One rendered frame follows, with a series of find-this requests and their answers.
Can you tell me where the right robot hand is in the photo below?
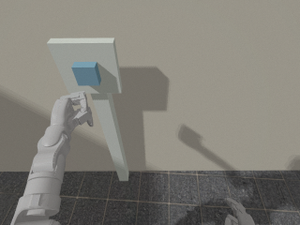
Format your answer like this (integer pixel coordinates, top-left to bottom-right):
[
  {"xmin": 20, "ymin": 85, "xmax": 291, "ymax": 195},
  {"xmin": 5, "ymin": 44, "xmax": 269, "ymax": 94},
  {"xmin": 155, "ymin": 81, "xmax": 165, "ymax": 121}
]
[{"xmin": 224, "ymin": 198, "xmax": 255, "ymax": 225}]

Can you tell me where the left robot hand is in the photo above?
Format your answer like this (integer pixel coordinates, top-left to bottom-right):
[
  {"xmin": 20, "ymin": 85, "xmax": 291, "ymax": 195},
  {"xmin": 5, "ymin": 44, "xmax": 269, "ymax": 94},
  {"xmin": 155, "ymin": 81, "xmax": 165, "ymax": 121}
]
[{"xmin": 50, "ymin": 91, "xmax": 94, "ymax": 134}]

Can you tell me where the button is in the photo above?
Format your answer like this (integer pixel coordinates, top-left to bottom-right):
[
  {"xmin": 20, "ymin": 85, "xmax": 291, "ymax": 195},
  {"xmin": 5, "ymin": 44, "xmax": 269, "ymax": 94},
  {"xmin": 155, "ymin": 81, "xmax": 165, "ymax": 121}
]
[{"xmin": 71, "ymin": 62, "xmax": 101, "ymax": 86}]

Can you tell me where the robot left forearm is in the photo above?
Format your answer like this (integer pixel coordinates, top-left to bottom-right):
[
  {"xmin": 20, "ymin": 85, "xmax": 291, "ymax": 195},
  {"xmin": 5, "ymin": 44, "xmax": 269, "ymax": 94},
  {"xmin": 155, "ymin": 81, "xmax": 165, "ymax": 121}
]
[{"xmin": 10, "ymin": 125, "xmax": 71, "ymax": 225}]

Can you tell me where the panel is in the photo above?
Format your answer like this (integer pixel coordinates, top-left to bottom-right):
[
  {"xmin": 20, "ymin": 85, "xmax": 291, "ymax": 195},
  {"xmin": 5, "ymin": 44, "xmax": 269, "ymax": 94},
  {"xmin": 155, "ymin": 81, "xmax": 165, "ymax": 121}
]
[{"xmin": 47, "ymin": 37, "xmax": 129, "ymax": 181}]

